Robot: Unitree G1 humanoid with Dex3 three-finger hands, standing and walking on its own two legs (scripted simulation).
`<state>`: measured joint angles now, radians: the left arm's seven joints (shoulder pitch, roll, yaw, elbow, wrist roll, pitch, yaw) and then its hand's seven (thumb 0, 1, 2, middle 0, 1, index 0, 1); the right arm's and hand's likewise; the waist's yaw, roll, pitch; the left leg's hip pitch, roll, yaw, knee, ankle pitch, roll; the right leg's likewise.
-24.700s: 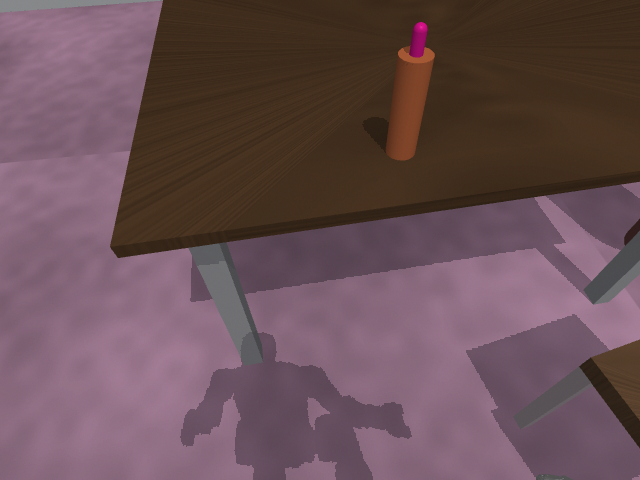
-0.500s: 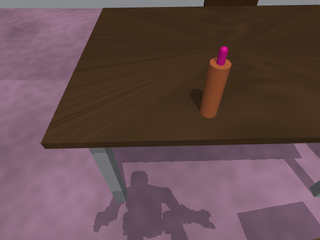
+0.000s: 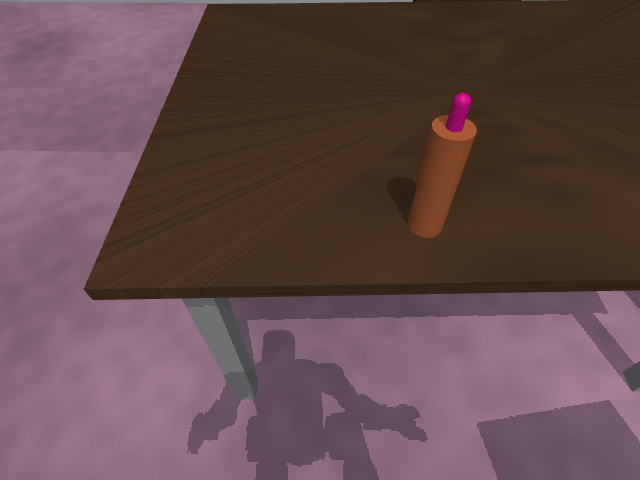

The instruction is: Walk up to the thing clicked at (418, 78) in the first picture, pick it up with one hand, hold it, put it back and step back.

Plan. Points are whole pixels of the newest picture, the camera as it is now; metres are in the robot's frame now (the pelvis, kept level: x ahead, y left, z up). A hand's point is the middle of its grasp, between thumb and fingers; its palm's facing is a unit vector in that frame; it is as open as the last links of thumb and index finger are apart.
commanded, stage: home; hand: right
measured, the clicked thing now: (441, 170) +0.49 -0.16 +0.09
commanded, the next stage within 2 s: stand in 0.68 s
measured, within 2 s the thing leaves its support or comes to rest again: neither
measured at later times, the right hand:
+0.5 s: hand out of the picture +0.09 -0.25 -0.15, palm faces -0.03 +0.94 -0.35, open 17.3 cm
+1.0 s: hand out of the picture +0.09 -0.26 -0.15, palm faces -0.02 +0.94 -0.35, open 15.0 cm
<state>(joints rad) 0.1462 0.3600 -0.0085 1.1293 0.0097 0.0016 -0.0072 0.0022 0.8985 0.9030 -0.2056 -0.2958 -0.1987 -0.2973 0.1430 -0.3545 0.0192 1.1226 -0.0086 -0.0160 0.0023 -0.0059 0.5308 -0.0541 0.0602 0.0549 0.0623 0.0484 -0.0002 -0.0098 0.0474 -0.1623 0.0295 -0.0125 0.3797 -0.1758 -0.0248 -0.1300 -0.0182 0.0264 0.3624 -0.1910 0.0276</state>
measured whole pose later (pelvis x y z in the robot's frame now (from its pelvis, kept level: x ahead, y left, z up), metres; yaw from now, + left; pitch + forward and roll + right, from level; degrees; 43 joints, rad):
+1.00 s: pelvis +0.02 +0.00 +0.00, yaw +0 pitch -2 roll +0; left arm 0.12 0.35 0.00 1.12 0.01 0.00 0.00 0.00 0.90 0.90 -0.21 -0.30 -0.20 -0.30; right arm 0.11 -0.35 0.01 1.13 -0.01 -0.01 0.00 -0.01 0.22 -0.36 0.16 0.21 0.16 0.21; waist 0.00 0.00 0.05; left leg -0.12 0.03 -0.02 0.33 -0.18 -0.03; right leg -0.08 -0.02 0.02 0.32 -0.20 0.03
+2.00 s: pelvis +0.01 +0.00 +0.00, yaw +1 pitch -2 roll +0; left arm 0.13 0.35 0.00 1.11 0.01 0.00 -0.01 0.00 0.90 0.90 -0.21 -0.30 -0.20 -0.30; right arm 0.13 -0.35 0.00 1.12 -0.01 -0.01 0.01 0.00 -0.90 -0.90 0.20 0.30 0.21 0.30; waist 0.00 0.00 0.05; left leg -0.12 0.02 -0.02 0.33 -0.17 -0.03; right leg -0.09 -0.02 0.01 0.32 -0.19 0.03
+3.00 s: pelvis +0.02 +0.00 +0.00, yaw +1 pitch -2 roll +0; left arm 0.13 0.35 0.00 1.11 0.01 0.00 0.00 0.00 0.90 0.90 -0.21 -0.30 -0.20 -0.30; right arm 0.12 -0.35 0.00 1.11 0.00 -0.01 0.00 0.00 -0.91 -0.90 0.20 0.30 0.21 0.30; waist 0.00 0.00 0.05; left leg -0.11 0.03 -0.02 0.33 -0.18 -0.03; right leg -0.08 -0.02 0.02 0.32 -0.20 0.02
